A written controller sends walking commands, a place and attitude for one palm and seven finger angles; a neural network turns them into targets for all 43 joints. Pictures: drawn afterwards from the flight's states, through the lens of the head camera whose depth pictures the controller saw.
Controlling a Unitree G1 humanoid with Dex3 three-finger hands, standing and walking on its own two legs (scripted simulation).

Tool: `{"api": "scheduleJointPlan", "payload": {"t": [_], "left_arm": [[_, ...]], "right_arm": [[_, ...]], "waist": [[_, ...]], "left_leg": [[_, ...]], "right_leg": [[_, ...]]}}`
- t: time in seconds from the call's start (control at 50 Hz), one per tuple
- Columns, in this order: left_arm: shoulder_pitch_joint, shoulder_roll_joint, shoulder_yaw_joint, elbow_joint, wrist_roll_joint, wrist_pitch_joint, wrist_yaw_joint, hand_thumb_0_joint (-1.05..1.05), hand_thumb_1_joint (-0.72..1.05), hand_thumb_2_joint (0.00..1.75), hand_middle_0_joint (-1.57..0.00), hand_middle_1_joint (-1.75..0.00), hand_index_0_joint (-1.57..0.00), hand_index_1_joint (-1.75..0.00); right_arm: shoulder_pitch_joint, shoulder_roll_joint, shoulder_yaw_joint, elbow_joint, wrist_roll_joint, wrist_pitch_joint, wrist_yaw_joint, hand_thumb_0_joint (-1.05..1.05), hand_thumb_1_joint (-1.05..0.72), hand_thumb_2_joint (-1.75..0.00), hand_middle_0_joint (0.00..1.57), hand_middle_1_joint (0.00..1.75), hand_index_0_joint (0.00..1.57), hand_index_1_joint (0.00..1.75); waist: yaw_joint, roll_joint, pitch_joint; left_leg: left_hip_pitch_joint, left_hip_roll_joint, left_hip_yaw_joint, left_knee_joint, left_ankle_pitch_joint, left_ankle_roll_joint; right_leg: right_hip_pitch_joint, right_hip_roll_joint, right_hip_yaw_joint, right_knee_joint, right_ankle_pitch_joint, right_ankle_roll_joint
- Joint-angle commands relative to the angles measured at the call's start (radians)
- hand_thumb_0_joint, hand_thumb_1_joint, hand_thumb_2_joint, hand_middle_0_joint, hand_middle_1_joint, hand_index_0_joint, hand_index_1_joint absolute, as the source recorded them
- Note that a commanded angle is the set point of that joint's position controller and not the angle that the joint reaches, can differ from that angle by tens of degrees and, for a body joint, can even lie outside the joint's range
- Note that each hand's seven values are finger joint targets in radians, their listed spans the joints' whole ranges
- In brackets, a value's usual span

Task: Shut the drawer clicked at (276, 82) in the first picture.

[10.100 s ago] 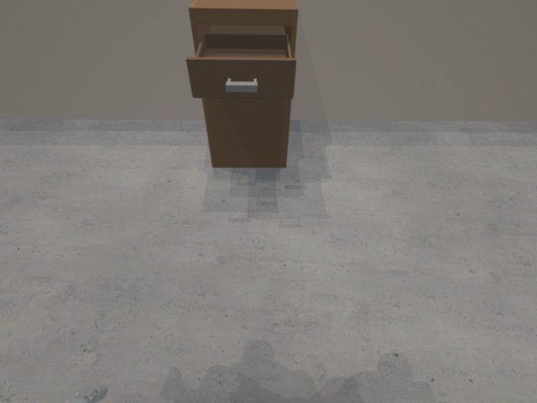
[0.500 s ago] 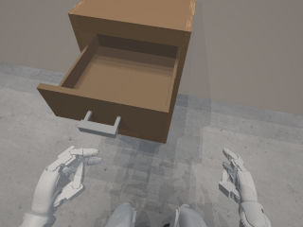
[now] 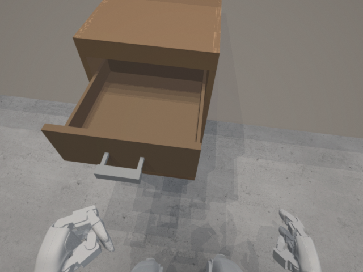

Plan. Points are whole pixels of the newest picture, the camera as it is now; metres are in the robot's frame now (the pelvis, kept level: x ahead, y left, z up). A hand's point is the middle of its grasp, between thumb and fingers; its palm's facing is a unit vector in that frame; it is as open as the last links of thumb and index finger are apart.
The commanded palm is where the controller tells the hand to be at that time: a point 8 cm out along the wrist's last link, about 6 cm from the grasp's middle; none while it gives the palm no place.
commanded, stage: raise the hand and make a fist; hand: left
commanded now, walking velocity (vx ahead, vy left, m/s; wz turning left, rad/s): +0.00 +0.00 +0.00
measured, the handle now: (121, 166) +0.36 +0.17 -0.01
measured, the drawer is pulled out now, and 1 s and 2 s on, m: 0.29 0.29 0.29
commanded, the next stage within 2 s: bring the fist close to the handle in 0.84 s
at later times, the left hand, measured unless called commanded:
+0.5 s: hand (104, 248) +0.16 +0.13 +0.09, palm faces -0.06 -1.00 -0.01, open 3.3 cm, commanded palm +0.12 +0.19 +0.09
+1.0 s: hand (110, 247) +0.16 +0.13 +0.08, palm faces -0.06 -1.00 -0.06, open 3.3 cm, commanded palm +0.13 +0.19 +0.08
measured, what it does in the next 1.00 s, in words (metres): stands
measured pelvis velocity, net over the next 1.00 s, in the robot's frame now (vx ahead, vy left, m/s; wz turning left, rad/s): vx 0.01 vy -0.01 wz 0.00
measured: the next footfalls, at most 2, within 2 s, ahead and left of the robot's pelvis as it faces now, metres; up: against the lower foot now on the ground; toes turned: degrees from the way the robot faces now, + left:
none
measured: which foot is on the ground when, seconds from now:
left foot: down 0.00-1.00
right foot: down 0.00-1.00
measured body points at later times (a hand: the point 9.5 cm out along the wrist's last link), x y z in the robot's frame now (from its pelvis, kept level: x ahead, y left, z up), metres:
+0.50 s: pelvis +0.01 +0.01 +0.00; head +0.05 +0.02 +0.45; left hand +0.16 +0.19 +0.10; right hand +0.22 -0.19 -0.05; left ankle -0.01 +0.10 -0.66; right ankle +0.04 -0.11 -0.66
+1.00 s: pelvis +0.01 -0.01 +0.01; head +0.05 -0.01 +0.45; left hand +0.16 +0.18 +0.09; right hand +0.21 -0.23 -0.05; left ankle -0.01 +0.10 -0.66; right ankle +0.04 -0.11 -0.66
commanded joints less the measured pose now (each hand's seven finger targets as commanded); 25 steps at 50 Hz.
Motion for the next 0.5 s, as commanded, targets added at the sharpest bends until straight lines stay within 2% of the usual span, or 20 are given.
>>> {"api": "scheduleJointPlan", "payload": {"t": [0.0, 0.02, 0.04, 0.06, 0.08, 0.1, 0.14, 0.18, 0.24, 0.28, 0.36, 0.38, 0.42, 0.48], "left_arm": [[0.033, 0.034, -0.004, -0.271, 0.007, -0.053, 0.037, 0.00, 0.90, 0.90, -1.28, -1.47, -1.28, -1.47], [0.066, 0.013, -0.035, -0.281, 0.015, -0.037, 0.035, 0.00, 0.90, 0.90, -1.30, -1.49, -1.30, -1.49], [0.083, 0.030, -0.026, -0.282, 0.027, -0.019, 0.041, 0.00, 0.90, 0.90, -1.32, -1.51, -1.32, -1.51], [0.091, 0.006, -0.060, -0.291, 0.034, -0.002, 0.039, 0.00, 0.90, 0.90, -1.34, -1.53, -1.34, -1.53], [0.103, 0.023, -0.053, -0.284, 0.049, 0.016, 0.045, 0.00, 0.90, 0.90, -1.36, -1.56, -1.36, -1.56], [0.117, 0.001, -0.081, -0.311, 0.056, 0.029, 0.044, 0.00, 0.90, 0.90, -1.38, -1.58, -1.38, -1.58], [0.136, 0.002, -0.097, -0.357, 0.064, 0.051, 0.051, 0.00, 0.90, 0.90, -1.40, -1.60, -1.40, -1.60], [0.132, 0.029, -0.068, -0.362, 0.073, 0.066, 0.070, 0.00, 0.90, 0.90, -1.40, -1.60, -1.40, -1.60], [0.161, -0.004, -0.099, -0.420, 0.077, 0.060, 0.090, 0.00, 0.90, 0.90, -1.40, -1.60, -1.40, -1.60], [0.176, 0.004, -0.097, -0.441, 0.080, 0.056, 0.102, 0.00, 0.90, 0.90, -1.40, -1.60, -1.40, -1.60], [0.174, -0.018, -0.148, -0.485, 0.088, 0.041, 0.100, 0.00, 0.90, 0.90, -1.40, -1.60, -1.40, -1.60], [0.184, -0.018, -0.154, -0.482, 0.092, 0.043, 0.100, 0.00, 0.90, 0.90, -1.40, -1.60, -1.40, -1.60], [0.223, 0.000, -0.131, -0.478, 0.092, 0.046, 0.096, 0.00, 0.90, 0.90, -1.40, -1.60, -1.40, -1.60], [0.227, 0.015, -0.114, -0.448, 0.104, 0.060, 0.098, 0.00, 0.90, 0.90, -1.40, -1.60, -1.40, -1.60]], "right_arm": [[-0.064, -0.096, -0.021, -0.192, 0.004, -0.051, 0.009, 0.00, -0.90, -0.90, 0.20, 0.30, 0.20, 0.30], [-0.065, -0.094, -0.020, -0.205, 0.004, -0.047, 0.013, 0.00, -0.90, -0.90, 0.20, 0.30, 0.20, 0.30], [-0.065, -0.095, -0.022, -0.212, 0.005, -0.038, 0.015, 0.00, -0.90, -0.90, 0.20, 0.30, 0.20, 0.30], [-0.068, -0.096, -0.018, -0.222, 0.005, -0.032, 0.018, 0.00, -0.90, -0.90, 0.20, 0.30, 0.20, 0.30], [-0.072, -0.095, -0.018, -0.224, 0.006, -0.022, 0.018, 0.00, -0.90, -0.90, 0.20, 0.30, 0.20, 0.30], [-0.071, -0.090, -0.016, -0.237, 0.006, -0.014, 0.022, 0.00, -0.90, -0.90, 0.20, 0.30, 0.20, 0.30], [-0.072, -0.088, -0.012, -0.259, 0.004, -0.001, 0.026, 0.00, -0.90, -0.90, 0.20, 0.30, 0.20, 0.30], [-0.084, -0.085, -0.009, -0.265, 0.003, 0.018, 0.023, 0.00, -0.90, -0.90, 0.20, 0.30, 0.20, 0.30], [-0.071, -0.076, -0.003, -0.290, 0.000, 0.031, 0.027, 0.00, -0.90, -0.90, 0.20, 0.30, 0.20, 0.30], [-0.070, -0.076, -0.002, -0.294, -0.001, 0.034, 0.030, 0.00, -0.90, -0.90, 0.20, 0.30, 0.20, 0.30], [-0.045, -0.080, 0.001, -0.305, -0.001, 0.030, 0.036, 0.00, -0.90, -0.90, 0.20, 0.30, 0.20, 0.30], [-0.050, -0.080, 0.000, -0.304, -0.001, 0.028, 0.037, 0.00, -0.90, -0.90, 0.20, 0.30, 0.20, 0.30], [-0.042, -0.078, -0.005, -0.302, 0.002, 0.029, 0.036, 0.00, -0.90, -0.90, 0.20, 0.30, 0.20, 0.30], [-0.064, -0.080, -0.007, -0.305, 0.007, 0.040, 0.029, 0.00, -0.90, -0.90, 0.20, 0.30, 0.20, 0.30]], "waist": [[0.006, 0.057, -0.151], [0.008, 0.069, -0.155], [0.012, 0.049, -0.149], [0.008, 0.056, -0.137], [0.008, 0.034, -0.133], [0.012, 0.047, -0.130], [0.015, 0.039, -0.132], [0.020, 0.018, -0.100], [0.025, 0.044, -0.115], [0.029, 0.045, -0.126], [0.012, 0.053, -0.129], [0.011, 0.035, -0.132], [0.015, 0.016, -0.147], [0.018, 0.004, -0.109]], "left_leg": [[0.073, -0.009, -0.052, -0.213, 0.304, -0.004], [0.081, -0.009, -0.050, -0.213, 0.325, -0.005], [0.080, -0.003, -0.055, -0.219, 0.348, -0.008], [0.086, -0.003, -0.055, -0.224, 0.349, -0.009], [0.091, 0.001, -0.060, -0.225, 0.375, -0.007], [0.098, 0.002, -0.059, -0.230, 0.386, -0.011], [0.107, 0.004, -0.061, -0.232, 0.407, -0.014], [0.091, 0.005, -0.065, -0.242, 0.378, -0.017], [0.111, 0.007, -0.067, -0.242, 0.387, -0.027], [0.111, 0.006, -0.068, -0.235, 0.413, -0.027], [0.119, 0.011, -0.077, -0.226, 0.412, -0.029], [0.113, 0.011, -0.078, -0.225, 0.414, -0.026], [0.104, 0.009, -0.073, -0.222, 0.401, -0.022], [0.067, 0.004, -0.068, -0.228, 0.345, -0.019]], "right_leg": [[0.187, 0.022, 0.040, -0.135, 0.106, -0.002], [0.194, 0.020, 0.037, -0.132, 0.128, -0.001], [0.199, 0.021, 0.030, -0.129, 0.141, -0.001], [0.196, 0.021, 0.027, -0.131, 0.143, 0.001], [0.200, 0.023, 0.026, -0.130, 0.158, 0.001], [0.201, 0.023, 0.021, -0.127, 0.161, 0.002], [0.205, 0.023, 0.017, -0.125, 0.173, 0.004], [0.201, 0.028, 0.014, -0.128, 0.153, 0.001], [0.190, 0.029, 0.009, -0.116, 0.141, 0.000], [0.198, 0.031, 0.013, -0.112, 0.157, 0.000], [0.172, 0.029, 0.011, -0.107, 0.140, 0.003], [0.178, 0.030, 0.012, -0.109, 0.144, 0.003], [0.199, 0.028, 0.018, -0.116, 0.151, 0.003], [0.199, 0.027, 0.021, -0.120, 0.125, 0.001]]}}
